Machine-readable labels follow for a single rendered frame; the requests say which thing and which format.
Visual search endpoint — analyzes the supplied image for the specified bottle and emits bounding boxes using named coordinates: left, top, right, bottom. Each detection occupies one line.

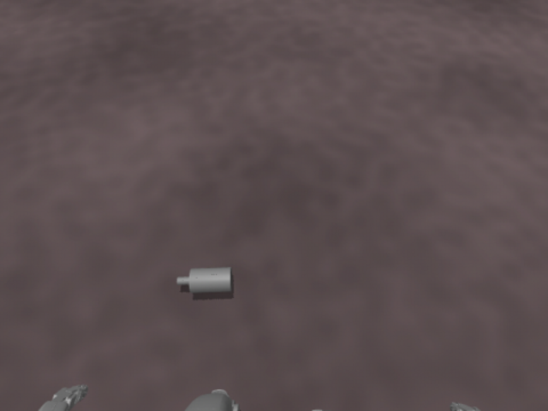
left=177, top=267, right=232, bottom=293

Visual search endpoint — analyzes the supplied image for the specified left robot hand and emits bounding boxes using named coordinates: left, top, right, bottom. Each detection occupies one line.
left=39, top=384, right=88, bottom=411

